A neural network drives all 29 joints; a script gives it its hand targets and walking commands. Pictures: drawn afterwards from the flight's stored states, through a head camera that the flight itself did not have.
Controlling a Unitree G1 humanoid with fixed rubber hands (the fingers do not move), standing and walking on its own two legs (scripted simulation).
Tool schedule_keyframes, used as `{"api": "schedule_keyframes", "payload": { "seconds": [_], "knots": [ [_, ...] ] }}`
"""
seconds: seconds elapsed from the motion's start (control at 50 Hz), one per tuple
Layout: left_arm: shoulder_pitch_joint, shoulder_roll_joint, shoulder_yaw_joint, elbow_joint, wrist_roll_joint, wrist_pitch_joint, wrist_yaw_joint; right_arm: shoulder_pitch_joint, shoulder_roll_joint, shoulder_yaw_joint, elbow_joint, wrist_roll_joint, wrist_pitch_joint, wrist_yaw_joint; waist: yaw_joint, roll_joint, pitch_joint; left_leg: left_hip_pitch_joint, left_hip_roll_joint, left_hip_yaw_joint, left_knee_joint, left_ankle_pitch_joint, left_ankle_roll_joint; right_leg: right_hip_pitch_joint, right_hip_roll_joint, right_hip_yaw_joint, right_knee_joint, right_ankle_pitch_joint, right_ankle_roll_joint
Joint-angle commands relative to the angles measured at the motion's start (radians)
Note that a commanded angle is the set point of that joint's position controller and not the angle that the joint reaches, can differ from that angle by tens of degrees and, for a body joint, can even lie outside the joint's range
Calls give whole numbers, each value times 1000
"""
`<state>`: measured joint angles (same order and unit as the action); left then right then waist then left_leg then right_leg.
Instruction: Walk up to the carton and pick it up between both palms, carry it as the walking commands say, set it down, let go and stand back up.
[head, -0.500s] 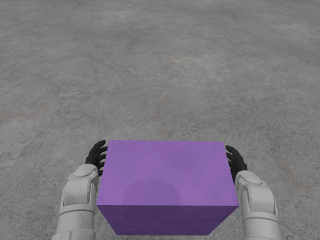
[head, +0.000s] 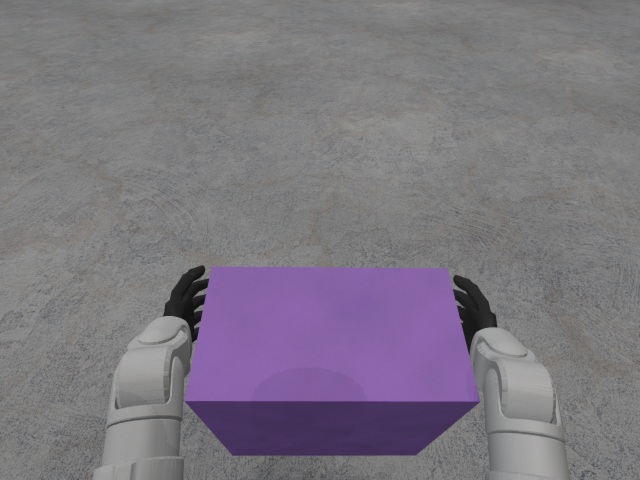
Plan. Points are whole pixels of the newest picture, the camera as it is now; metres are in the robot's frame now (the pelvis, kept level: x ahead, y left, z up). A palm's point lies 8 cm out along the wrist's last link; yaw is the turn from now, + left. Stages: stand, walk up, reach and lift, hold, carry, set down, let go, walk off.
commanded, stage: carry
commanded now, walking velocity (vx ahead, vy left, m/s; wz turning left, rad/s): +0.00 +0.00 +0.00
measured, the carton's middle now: (327, 373) +0.27 +0.01 +0.00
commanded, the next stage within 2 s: none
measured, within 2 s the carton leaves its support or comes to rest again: neither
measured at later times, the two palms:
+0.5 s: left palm (156, 313) +0.27 +0.20 +0.12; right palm (471, 308) +0.29 -0.16 +0.11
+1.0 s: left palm (91, 375) +0.21 +0.25 +0.10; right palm (404, 302) +0.32 -0.09 +0.08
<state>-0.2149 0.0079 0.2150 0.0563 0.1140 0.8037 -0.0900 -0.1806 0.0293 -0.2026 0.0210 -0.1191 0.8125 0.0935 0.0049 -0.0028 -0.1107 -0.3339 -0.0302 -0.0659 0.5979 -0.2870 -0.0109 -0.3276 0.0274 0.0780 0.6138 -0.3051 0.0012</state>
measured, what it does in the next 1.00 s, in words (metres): steps on the spot, turning left: right foot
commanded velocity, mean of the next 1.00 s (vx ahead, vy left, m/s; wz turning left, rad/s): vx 0.00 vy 0.00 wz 0.53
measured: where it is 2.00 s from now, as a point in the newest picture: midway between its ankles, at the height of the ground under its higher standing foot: outside the picture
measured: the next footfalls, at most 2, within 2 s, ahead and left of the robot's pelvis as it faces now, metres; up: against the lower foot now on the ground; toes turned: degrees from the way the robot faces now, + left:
right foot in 0.94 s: +0.03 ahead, -0.10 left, +0.00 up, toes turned +13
left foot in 1.32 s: -0.06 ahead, +0.11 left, +0.00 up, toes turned +41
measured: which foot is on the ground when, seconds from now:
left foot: down 0.00-0.96, up 0.98-1.00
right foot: down 0.00-0.68, up 0.70-0.92, down 0.94-1.00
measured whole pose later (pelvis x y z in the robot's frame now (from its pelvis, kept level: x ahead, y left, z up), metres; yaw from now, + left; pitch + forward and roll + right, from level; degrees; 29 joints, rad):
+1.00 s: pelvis -0.03 -0.02 +0.00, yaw +21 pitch +6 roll +1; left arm -0.36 -0.03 0.27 -0.18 -0.07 1.09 0.11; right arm -0.30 0.00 -0.26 -0.24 0.08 1.11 -0.10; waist 0.00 0.04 -0.05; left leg -0.57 -0.06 -0.04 0.76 -0.35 -0.02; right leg -0.38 -0.03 -0.13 0.62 -0.33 -0.03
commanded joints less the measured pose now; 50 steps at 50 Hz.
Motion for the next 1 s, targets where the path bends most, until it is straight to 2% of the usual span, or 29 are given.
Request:
{"api": "schedule_keyframes", "payload": {
  "seconds": [0.0,0.04,0.12,0.14,0.18,0.2,0.26,0.3,0.36,0.42,0.46,0.5,0.54,0.56,0.58,0.6,0.64,0.66,0.68,0.7,0.72,0.76,0.8,0.88,0.9,0.92,0.94,0.96,0.98],
  "knots": [
    [-478,-851,-702,-239,-264,57,-126,-515,809,679,-227,237,43,97,-6,-63,-218,37,126,10,24,186,13,1,-195,118,-122,202,-51],
    [-482,-833,-720,-306,-280,104,-101,-520,797,699,-283,264,91,73,-10,-57,-223,71,124,17,6,158,8,-47,-188,110,-122,186,-47],
    [-452,-798,-726,-402,-308,205,-42,-459,734,715,-371,301,187,14,-7,78,-242,54,211,-81,-108,210,48,-51,-103,3,-9,86,-11],
    [-495,-782,-712,-382,-302,220,-26,-521,713,710,-353,302,201,-1,-4,74,-246,14,203,-76,-122,172,51,-10,-99,3,-31,66,-14],
    [-536,-768,-697,-393,-317,252,14,-592,701,712,-390,327,236,-34,0,6,-213,-46,152,-41,-112,57,33,9,-132,35,-103,19,-21],
    [-525,-763,-687,-399,-325,275,35,-593,699,706,-410,338,262,-51,0,-24,-204,-56,134,-27,-84,38,21,1,-158,53,-127,12,-22],
    [-543,-720,-630,-331,-299,318,82,-623,667,651,-342,326,313,-78,-6,-67,-216,-63,100,1,-29,54,5,0,-203,76,-162,28,-33],
    [-586,-712,-605,-310,-289,332,103,-654,671,625,-299,324,333,-91,-7,-49,-212,-72,97,-13,-51,57,13,-10,-193,48,-148,-13,-31],
    [-693,-706,-573,-273,-282,339,125,-746,674,585,-238,315,341,-110,-7,19,-209,-79,117,-81,-117,61,33,-22,-153,-20,-90,-86,-7],
    [-721,-709,-548,-235,-284,342,137,-754,675,549,-195,293,344,-129,-7,71,-222,-91,139,-143,-163,56,47,-1,-126,-82,-19,-93,14],
    [-739,-720,-542,-216,-289,340,140,-766,678,538,-181,281,342,-139,-4,79,-225,-105,135,-147,-155,71,45,30,-126,-103,-29,-87,18],
    [-753,-741,-549,-218,-300,335,139,-765,692,541,-189,274,337,-142,-4,30,-223,-140,108,-114,-99,82,27,72,-172,-65,-81,-69,11],
    [-741,-760,-561,-232,-310,330,136,-737,714,551,-212,270,333,-143,-6,-105,-237,-191,50,-11,47,93,-3,128,-300,37,-154,46,-27],
    [-710,-772,-566,-239,-308,328,135,-709,725,557,-228,271,333,-141,-8,-170,-250,-189,28,52,140,24,-11,129,-367,58,-174,169,-62],
    [-705,-776,-566,-246,-300,324,136,-727,725,565,-243,281,331,-138,-7,-189,-250,-167,28,95,179,-59,-15,110,-404,49,-166,281,-87],
    [-736,-770,-565,-260,-294,318,140,-772,726,574,-253,296,326,-134,-10,-182,-241,-137,32,124,147,-84,-12,96,-404,9,-142,347,-84],
    [-732,-761,-567,-281,-286,311,145,-797,733,589,-265,317,319,-127,-10,-145,-245,-18,45,107,-11,30,13,51,-343,-107,-48,306,-14],
    [-694,-759,-570,-289,-282,311,143,-758,723,591,-263,319,318,-124,-12,-52,-252,64,101,3,-85,193,49,-28,-283,-174,48,170,40],
    [-721,-758,-589,-323,-294,308,142,-745,703,587,-266,313,311,-127,-22,178,-281,149,263,-256,-143,456,120,-152,-175,-246,222,-87,101],
    [-737,-768,-602,-344,-304,306,141,-723,698,585,-272,311,307,-131,-37,261,-298,244,327,-414,-182,587,185,-274,-89,-201,341,-335,113],
    [-736,-798,-624,-359,-315,301,139,-719,711,594,-299,309,302,-133,-34,190,-325,312,328,-390,-150,666,201,-311,-96,-117,411,-335,100],
    [-716,-830,-660,-376,-349,295,125,-696,731,606,-341,300,288,-138,-32,129,-358,341,292,-306,-113,677,199,-325,-101,-90,378,-282,89],
    [-720,-830,-677,-385,-362,285,118,-693,724,609,-366,294,278,-139,-32,137,-373,318,251,-250,-111,654,184,-261,-74,-123,290,-229,91],
    [-664,-803,-674,-395,-356,278,121,-650,690,619,-383,290,280,-137,-22,159,-383,209,189,-210,-105,559,142,-51,-38,-169,13,-102,79],
    [-657,-791,-665,-390,-351,280,122,-644,680,623,-375,291,284,-138,-15,147,-384,137,165,-179,-74,505,116,66,-50,-185,-123,-31,72],
    [-639,-780,-651,-386,-346,284,123,-630,673,625,-368,290,288,-139,-10,117,-367,-6,138,-152,-34,395,80,204,-121,-128,-189,19,52],
    [-625,-763,-636,-373,-330,286,124,-622,675,624,-355,285,294,-137,5,-92,-341,-205,52,-46,114,159,21,323,-331,93,-270,169,-18],
    [-574,-759,-635,-367,-313,290,126,-593,678,634,-380,285,302,-130,10,-335,-300,-383,-21,91,336,-237,-19,340,-572,269,-261,495,-154],
    [-662,-749,-632,-389,-316,283,122,-720,705,653,-392,313,289,-132,2,-216,-267,-422,30,97,515,-287,-32,345,-556,191,-201,662,-183]
  ]
}}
